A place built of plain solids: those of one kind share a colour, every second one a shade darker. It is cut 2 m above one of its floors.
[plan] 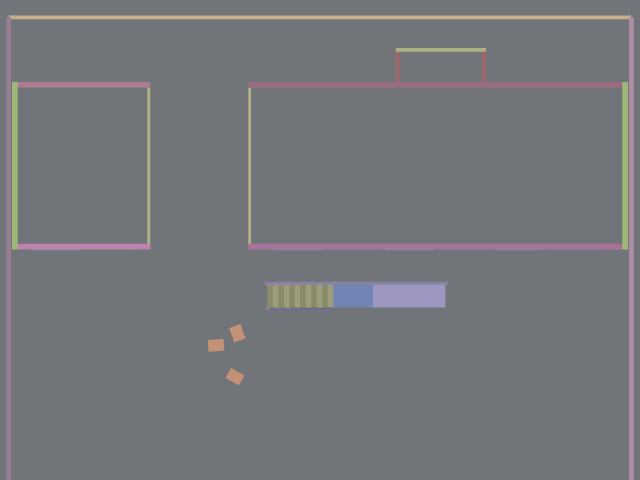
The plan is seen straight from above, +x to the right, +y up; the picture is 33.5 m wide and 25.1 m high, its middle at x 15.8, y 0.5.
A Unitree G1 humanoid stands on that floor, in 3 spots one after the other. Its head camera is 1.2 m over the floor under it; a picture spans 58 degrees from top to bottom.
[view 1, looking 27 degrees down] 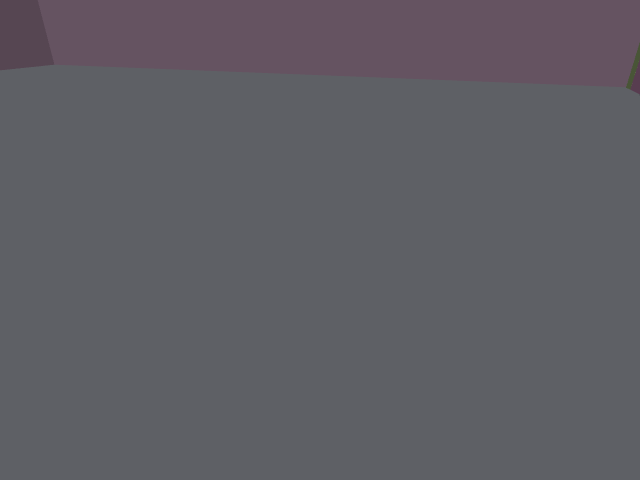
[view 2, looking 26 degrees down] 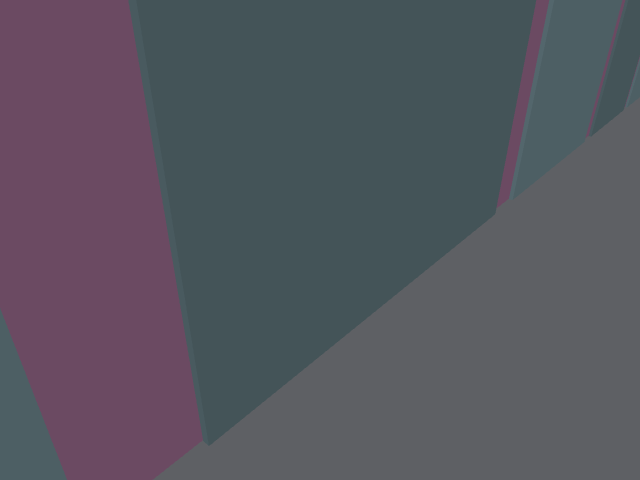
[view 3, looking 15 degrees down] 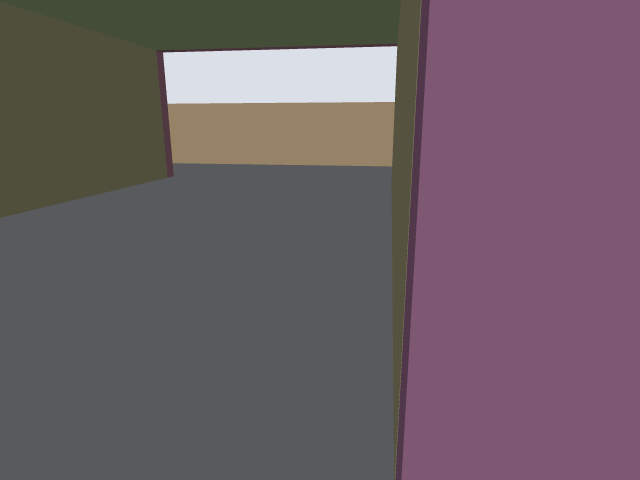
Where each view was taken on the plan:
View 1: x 10.15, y -2.78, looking -161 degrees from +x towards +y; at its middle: ground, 2.64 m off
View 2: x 15.80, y -0.92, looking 40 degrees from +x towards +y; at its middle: lockupdoor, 1.53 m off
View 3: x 11.98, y -0.92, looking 99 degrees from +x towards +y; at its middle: ground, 4.64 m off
